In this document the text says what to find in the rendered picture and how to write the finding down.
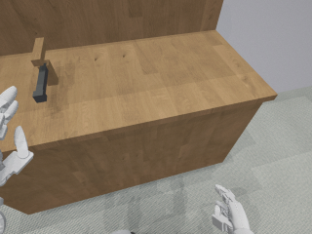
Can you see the counter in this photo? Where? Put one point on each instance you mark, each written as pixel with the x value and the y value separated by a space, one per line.
pixel 137 90

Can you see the left robot hand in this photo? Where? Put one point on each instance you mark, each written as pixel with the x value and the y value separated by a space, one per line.
pixel 17 160

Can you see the right robot hand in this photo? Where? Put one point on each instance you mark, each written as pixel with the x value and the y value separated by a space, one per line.
pixel 231 217

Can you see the tap lever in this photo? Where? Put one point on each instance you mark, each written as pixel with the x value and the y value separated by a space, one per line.
pixel 39 94

